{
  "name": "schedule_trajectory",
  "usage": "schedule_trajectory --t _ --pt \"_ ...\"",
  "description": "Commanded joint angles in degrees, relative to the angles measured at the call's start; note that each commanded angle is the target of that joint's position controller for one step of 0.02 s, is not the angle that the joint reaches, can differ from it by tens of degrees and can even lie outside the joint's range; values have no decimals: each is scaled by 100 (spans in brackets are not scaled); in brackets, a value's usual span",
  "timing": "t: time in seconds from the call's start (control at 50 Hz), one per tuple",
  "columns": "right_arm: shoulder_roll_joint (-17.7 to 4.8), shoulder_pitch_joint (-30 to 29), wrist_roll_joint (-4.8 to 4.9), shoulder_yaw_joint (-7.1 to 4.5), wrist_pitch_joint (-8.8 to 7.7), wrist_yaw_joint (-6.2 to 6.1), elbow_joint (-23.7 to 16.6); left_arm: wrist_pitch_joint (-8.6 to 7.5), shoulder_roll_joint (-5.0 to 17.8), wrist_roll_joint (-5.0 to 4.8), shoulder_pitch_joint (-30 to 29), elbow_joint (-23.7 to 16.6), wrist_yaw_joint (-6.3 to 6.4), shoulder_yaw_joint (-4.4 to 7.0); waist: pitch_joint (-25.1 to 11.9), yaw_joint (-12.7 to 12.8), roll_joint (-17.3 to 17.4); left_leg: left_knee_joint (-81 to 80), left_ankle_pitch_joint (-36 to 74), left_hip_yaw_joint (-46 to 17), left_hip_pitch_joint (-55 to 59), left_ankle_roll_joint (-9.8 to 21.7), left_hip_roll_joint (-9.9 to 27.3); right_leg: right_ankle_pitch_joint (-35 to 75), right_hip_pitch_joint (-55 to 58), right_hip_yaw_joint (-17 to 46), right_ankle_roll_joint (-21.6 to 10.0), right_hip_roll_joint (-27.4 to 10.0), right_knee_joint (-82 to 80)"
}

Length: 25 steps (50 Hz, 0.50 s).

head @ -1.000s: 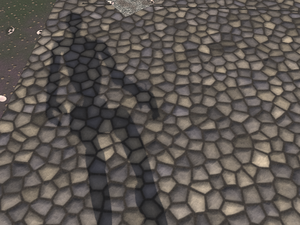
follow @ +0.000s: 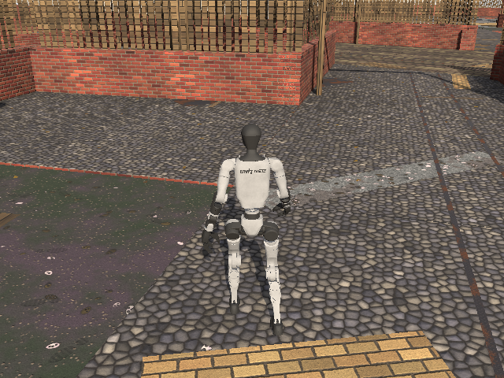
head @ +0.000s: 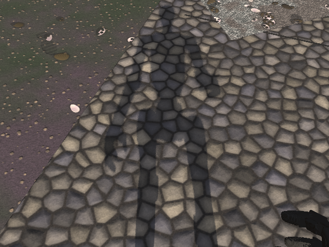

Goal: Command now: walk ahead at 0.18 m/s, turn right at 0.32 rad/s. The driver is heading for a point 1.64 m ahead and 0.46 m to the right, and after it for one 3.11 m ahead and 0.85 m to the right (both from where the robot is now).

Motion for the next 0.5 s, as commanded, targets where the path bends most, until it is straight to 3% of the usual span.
schedule_trajectory --t 0.02,0.04,0.06,0.08,0.1,0.14,0.24,0.32,0.36,0.38,0.4,0.42,0.44,0.46,0.48,0.5 --pt "-1113 1668 -35 -351 192 -119 -43 -98 916 -175 243 -504 36 200 -2447 -987 1145 -516 3091 -2379 4067 1524 2410 -951 -2786 303 111 110 3379" --pt "-858 1277 33 -266 212 -143 -35 -9 866 -196 -185 -610 73 215 -1672 -860 970 -677 2444 -1760 3404 1305 2091 -624 -3102 41 112 -56 3397" --pt "-650 924 71 -191 213 -140 11 120 734 -131 -258 -572 126 221 -1194 -691 732 -907 2034 -1284 2629 1168 1808 -331 -2978 -38 173 -215 3195" --pt "-562 599 33 -169 202 -125 40 264 654 -80 -206 -577 179 244 -883 -491 806 -1163 1632 -918 1873 1067 1635 -98 -2614 -58 214 -324 2960" --pt "-632 412 -50 -200 175 -109 85 373 535 -62 -142 -614 201 235 -712 -372 879 -1406 1417 -648 1274 1076 1530 167 -2220 -200 241 -284 2913" --pt "-675 202 -95 -228 113 -127 154 463 436 -30 -212 -785 216 246 -582 -281 874 -1654 1182 -363 928 1209 1593 476 -2057 -275 252 -297 2511" --pt "-946 79 11 -314 177 -254 335 497 496 21 -891 -1246 36 232 -683 -392 692 -1711 842 29 1127 1226 1797 1330 -1731 -346 68 -427 1158" --pt "-1160 154 147 -378 313 -224 478 577 688 3 -1184 -1517 -111 299 -585 -457 620 -1393 480 119 1463 1036 1965 1158 -1503 -566 -142 -324 411" --pt "-1166 164 243 -385 381 -217 560 573 692 23 -1085 -1536 -149 339 -587 -350 503 -871 175 329 1475 716 1821 1578 -1007 -807 -349 -106 -488" --pt "-1017 440 238 -356 413 -204 692 559 827 59 -966 -1510 -114 404 -589 -361 253 -374 -243 520 1301 410 1586 2021 -601 -717 -511 18 -940" --pt "-740 707 92 -289 443 -179 750 527 1360 54 -783 -1545 -20 556 -569 -461 -958 1047 -1128 1103 623 -118 982 3707 -24 473 -873 -712 -1662" --pt "-606 427 -105 -217 449 -202 424 469 1889 128 -863 -1771 37 612 -482 -510 -2176 2693 -3262 992 -1057 -633 37 4835 459 2494 -2022 -1964 -1877" --pt "-822 13 -31 -282 438 -236 363 320 1641 236 -655 -1770 -34 549 -963 -126 -1376 3662 -3417 -58 -1202 -565 -45 4590 365 2598 -2406 -1999 -1996" --pt "-885 4 109 -313 446 -245 358 201 1522 218 -837 -1759 -53 503 -905 -279 -1039 3876 -2951 -282 -1316 -447 57 4316 342 2095 -2155 -1725 -1986" --pt "-891 157 125 -338 451 -284 476 155 1384 106 -1159 -1793 -24 484 -854 -457 -701 3753 -2432 -375 -1341 -389 174 3923 289 1722 -1804 -1439 -1917" --pt "-977 181 70 -372 458 -325 533 175 1199 15 -1432 -1852 17 419 -813 -543 -601 3567 -2088 -425 -1325 -390 229 3833 204 1547 -1593 -1308 -1893"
